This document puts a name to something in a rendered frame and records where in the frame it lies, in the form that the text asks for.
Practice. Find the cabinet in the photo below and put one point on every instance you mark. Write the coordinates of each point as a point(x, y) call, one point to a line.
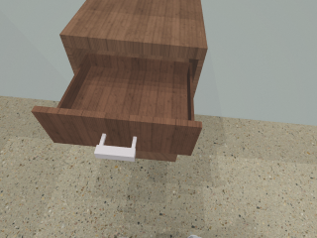
point(171, 30)

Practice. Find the handle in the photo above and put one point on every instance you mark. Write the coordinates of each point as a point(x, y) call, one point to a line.
point(115, 153)

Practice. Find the drawer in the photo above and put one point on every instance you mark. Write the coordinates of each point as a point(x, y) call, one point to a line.
point(126, 97)

